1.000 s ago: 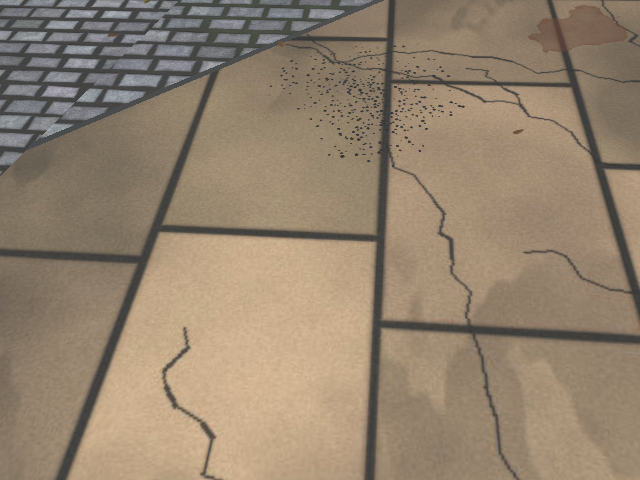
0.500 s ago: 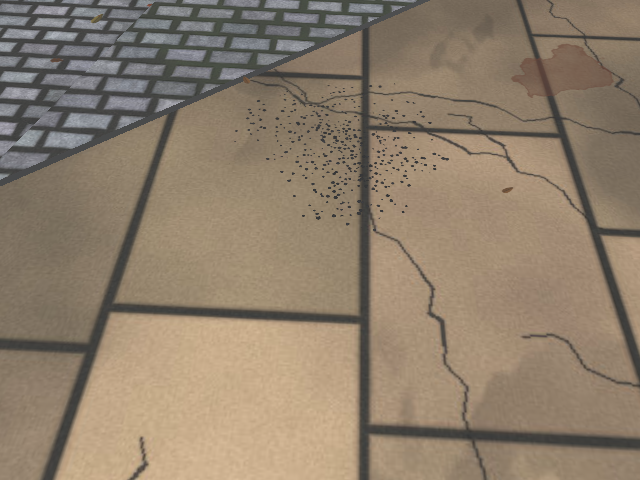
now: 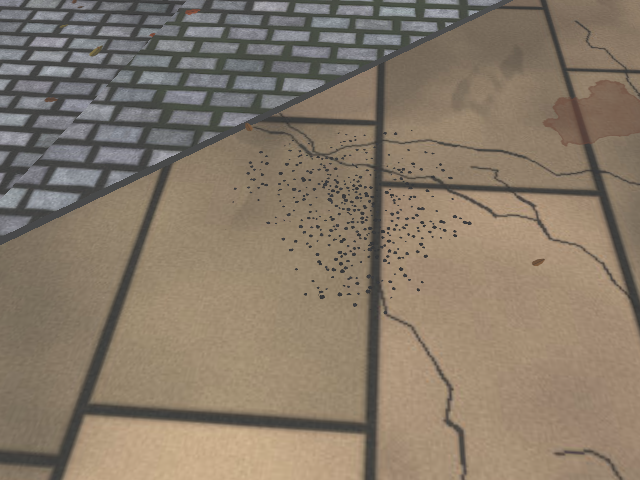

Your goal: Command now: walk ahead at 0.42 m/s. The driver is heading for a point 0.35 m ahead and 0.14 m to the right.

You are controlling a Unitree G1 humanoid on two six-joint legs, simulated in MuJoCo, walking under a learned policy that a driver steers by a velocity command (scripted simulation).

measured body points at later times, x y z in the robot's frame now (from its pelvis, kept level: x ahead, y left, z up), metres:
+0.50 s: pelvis +0.14 +0.04 -0.01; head +0.17 +0.05 +0.44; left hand +0.25 +0.29 -0.16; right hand +0.18 -0.23 -0.14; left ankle +0.23 +0.11 -0.74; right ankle +0.10 -0.08 -0.67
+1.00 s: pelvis +0.11 +0.01 +0.00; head +0.13 -0.02 +0.45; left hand +0.32 +0.22 -0.11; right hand +0.08 -0.28 -0.14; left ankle +0.18 +0.14 -0.68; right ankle +0.09 -0.06 -0.74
